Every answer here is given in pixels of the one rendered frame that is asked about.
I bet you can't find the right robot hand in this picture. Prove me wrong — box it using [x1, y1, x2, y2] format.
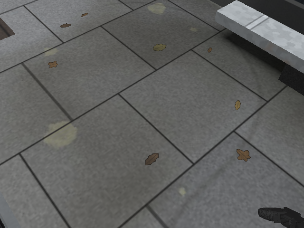
[257, 207, 304, 228]

